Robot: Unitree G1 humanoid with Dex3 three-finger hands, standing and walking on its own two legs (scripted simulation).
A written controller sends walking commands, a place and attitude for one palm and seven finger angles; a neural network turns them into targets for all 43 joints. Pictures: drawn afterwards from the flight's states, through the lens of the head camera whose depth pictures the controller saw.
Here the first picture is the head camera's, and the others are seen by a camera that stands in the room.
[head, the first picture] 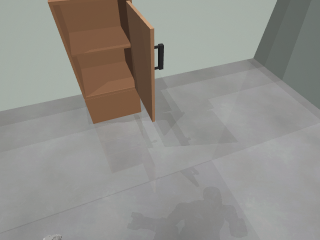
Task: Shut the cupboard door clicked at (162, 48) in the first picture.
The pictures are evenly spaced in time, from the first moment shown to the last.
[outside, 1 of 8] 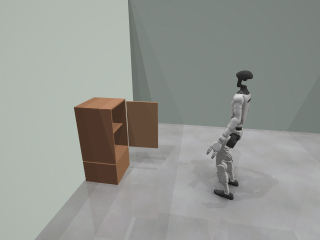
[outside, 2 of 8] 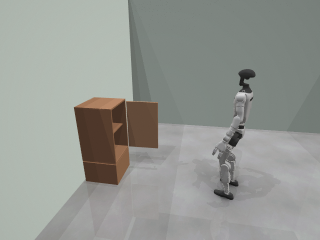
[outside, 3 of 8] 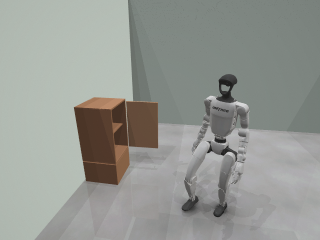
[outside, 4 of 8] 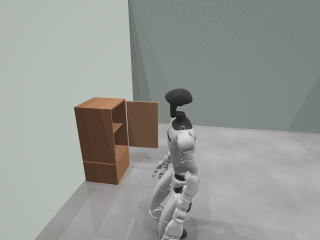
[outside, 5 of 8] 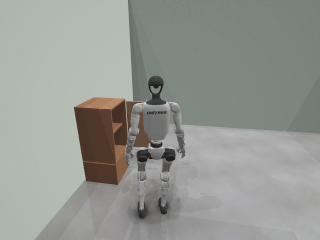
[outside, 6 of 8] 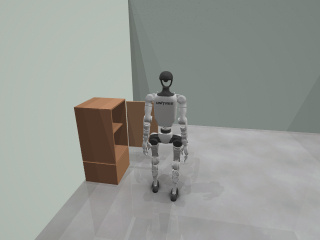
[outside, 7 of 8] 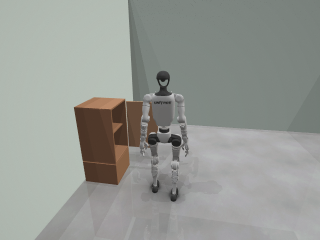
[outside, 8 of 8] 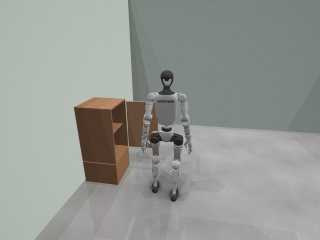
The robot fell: no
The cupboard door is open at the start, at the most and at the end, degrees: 92 92 92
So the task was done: no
